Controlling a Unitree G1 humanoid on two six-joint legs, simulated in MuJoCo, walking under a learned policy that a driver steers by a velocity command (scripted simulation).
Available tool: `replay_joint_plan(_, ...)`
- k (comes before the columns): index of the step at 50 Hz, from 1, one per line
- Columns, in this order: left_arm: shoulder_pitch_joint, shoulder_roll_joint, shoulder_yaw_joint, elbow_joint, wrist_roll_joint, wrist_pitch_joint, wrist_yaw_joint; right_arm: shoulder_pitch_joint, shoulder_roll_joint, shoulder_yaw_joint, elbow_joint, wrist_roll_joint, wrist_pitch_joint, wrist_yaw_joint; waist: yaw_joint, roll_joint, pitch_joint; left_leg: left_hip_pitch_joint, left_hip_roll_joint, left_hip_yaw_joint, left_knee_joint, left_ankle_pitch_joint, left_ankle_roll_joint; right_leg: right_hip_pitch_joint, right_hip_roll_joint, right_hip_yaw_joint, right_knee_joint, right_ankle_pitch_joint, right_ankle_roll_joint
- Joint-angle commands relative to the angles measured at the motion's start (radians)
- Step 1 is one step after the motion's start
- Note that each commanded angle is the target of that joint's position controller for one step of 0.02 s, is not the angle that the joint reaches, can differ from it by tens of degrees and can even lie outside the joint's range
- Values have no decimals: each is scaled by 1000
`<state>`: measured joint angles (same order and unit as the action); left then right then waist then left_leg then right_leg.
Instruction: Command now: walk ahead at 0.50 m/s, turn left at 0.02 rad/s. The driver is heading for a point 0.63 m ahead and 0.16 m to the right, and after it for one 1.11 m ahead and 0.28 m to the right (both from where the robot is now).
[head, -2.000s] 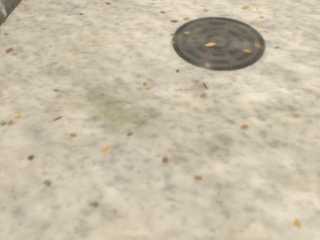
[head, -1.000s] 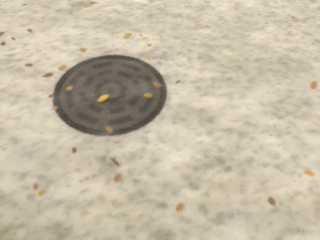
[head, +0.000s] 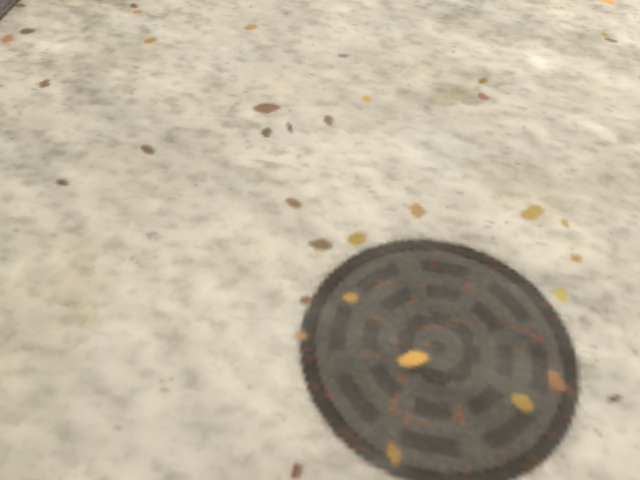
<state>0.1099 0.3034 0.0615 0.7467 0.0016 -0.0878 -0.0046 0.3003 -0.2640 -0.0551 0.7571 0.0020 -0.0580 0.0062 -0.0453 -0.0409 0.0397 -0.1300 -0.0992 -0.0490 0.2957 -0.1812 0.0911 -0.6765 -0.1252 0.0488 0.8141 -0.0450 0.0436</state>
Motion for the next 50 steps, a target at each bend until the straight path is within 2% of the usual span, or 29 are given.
replay_joint_plan(1,-63,38,-2,-55,-13,-9,-13,-5,-166,-38,-42,-1,-23,-9,-21,110,-17,-38,237,-70,-137,205,123,86,20,-38,-153,201,-9)
replay_joint_plan(5,-132,52,-5,-83,-25,-13,-35,41,-177,-40,7,-2,-21,-6,-51,92,35,110,306,-54,-132,196,115,10,39,-30,-242,179,-52)
replay_joint_plan(8,-141,55,-6,-103,-24,-16,-56,47,-187,-46,29,1,-6,-14,-40,92,37,232,346,-23,-65,356,92,-25,66,-33,-271,48,-96)
replay_joint_plan(10,-63,82,7,-93,-18,-12,-60,17,-205,-51,22,0,4,-22,9,120,-30,258,336,17,51,686,63,100,120,-85,-269,-41,-130)
replay_joint_plan(11,36,111,25,-70,-14,-8,-57,-1,-211,-52,15,-1,12,-27,65,123,-98,249,311,50,189,859,44,239,163,-121,-277,-51,-153)
replay_joint_plan(12,175,157,49,-39,-13,-4,-48,-11,-201,-45,4,-2,18,-36,137,96,-181,152,269,92,396,859,8,460,171,-95,-295,-1,-187)
replay_joint_plan(13,302,256,76,-32,-6,1,-36,59,-142,-23,-35,-19,5,-37,141,-69,-318,-188,178,126,765,501,-56,834,-53,270,-287,-3,-320)
replay_joint_plan(14,318,231,68,-27,-28,2,-38,93,-76,3,-33,-25,-23,-21,116,-236,-408,-499,-11,25,1039,-338,-108,1057,-207,731,-450,-147,-462)
replay_joint_plan(15,308,167,47,-28,-31,5,-35,28,-157,-11,-48,6,-55,0,154,-136,-354,-620,60,-94,1101,-332,-85,1048,-187,698,-498,-289,-412)
replay_joint_plan(16,262,145,42,-44,-21,8,-29,-63,-167,-10,-80,31,-73,9,153,-65,-235,-650,106,-79,1065,-260,-70,927,-154,568,-511,-281,-373)
replay_joint_plan(17,208,135,38,-53,-14,10,-27,-111,-157,-8,-94,18,-83,8,120,32,-134,-636,142,-62,964,-205,-67,771,-118,476,-532,-190,-351)
replay_joint_plan(18,167,110,28,-66,-8,8,-23,-121,-167,-17,-94,-6,-80,1,88,50,-98,-578,173,-59,873,-166,-73,668,-87,412,-551,-89,-337)
replay_joint_plan(19,145,107,25,-80,-2,11,-20,-108,-160,-19,-97,-15,-72,0,61,25,-81,-527,180,-55,835,-150,-85,597,-63,386,-572,-18,-340)
replay_joint_plan(22,139,127,32,-88,-10,12,-6,-83,-127,-13,-101,-20,-46,-7,34,-3,-63,-486,183,-24,695,-114,-135,483,-32,301,-602,104,-351)
replay_joint_plan(27,201,158,45,-65,-24,28,18,-261,-80,6,-143,-15,-49,-5,100,-26,-39,-368,117,2,331,234,-172,379,57,203,-583,50,-271)
replay_joint_plan(30,253,154,46,-46,-31,41,22,-323,-99,-1,-164,1,-58,4,122,-38,-43,-335,91,-21,236,261,-163,436,35,271,-532,-16,-252)
replay_joint_plan(32,261,146,46,-44,-31,48,25,-322,-125,-12,-167,5,-66,10,109,-52,-48,-322,90,-45,189,202,-143,508,10,338,-473,-43,-238)
replay_joint_plan(34,239,143,48,-51,-26,54,25,-260,-147,-26,-153,8,-76,10,66,-80,-58,-240,92,-37,155,134,-105,531,2,380,-403,-18,-217)
replay_joint_plan(35,230,115,38,-55,-20,54,23,-171,-168,-39,-129,1,-80,6,20,-76,-104,-116,106,-22,124,142,-74,522,35,349,-321,33,-192)
replay_joint_plan(36,232,58,16,-66,-9,49,18,-41,-207,-51,-115,-19,-85,-1,-36,-18,-225,109,233,-129,153,109,-10,444,83,282,-102,-16,-160)
replay_joint_plan(37,367,-5,-5,-81,-26,37,18,80,-295,-76,-82,-34,-73,-2,-10,243,-366,460,444,-530,116,-60,156,122,228,137,231,-317,-84)
replay_joint_plan(38,389,51,-3,-70,-37,31,19,117,-243,-70,-56,-3,-64,9,-20,334,-353,478,513,-776,20,-296,199,-51,194,127,401,-538,-67)
replay_joint_plan(39,302,124,16,-68,-38,31,17,66,-172,-49,-66,7,-61,9,-40,209,-206,361,469,-663,-5,-363,158,-108,150,147,463,-462,-65)
replay_joint_plan(40,217,129,17,-85,-28,32,17,16,-146,-39,-73,-2,-54,8,-35,134,-122,246,423,-523,-11,-278,126,-100,118,108,458,-392,-63)
replay_joint_plan(41,161,118,17,-103,-15,28,15,-20,-128,-31,-67,-8,-49,9,-20,109,-53,140,382,-429,-34,-161,121,-91,95,93,404,-345,-63)
replay_joint_plan(43,158,87,15,-106,-15,27,6,-47,-104,-20,-58,-15,-51,9,22,145,-28,32,327,-313,-76,-12,110,-12,54,73,310,-293,-63)
replay_joint_plan(44,168,67,10,-103,-16,28,2,-46,-103,-20,-51,-9,-53,10,31,154,-35,13,318,-278,-91,37,118,8,47,54,270,-287,-59)
replay_joint_plan(47,101,29,-9,-126,-4,25,-3,-32,-154,-33,-28,5,-54,7,25,134,-26,-14,319,-193,-133,149,142,16,29,14,100,-199,-42)
replay_joint_plan(50,12,13,-21,-140,-7,14,-13,-11,-183,-38,-7,13,-44,4,-4,120,-20,-34,291,-102,-143,189,119,86,42,-15,-97,-33,-38)
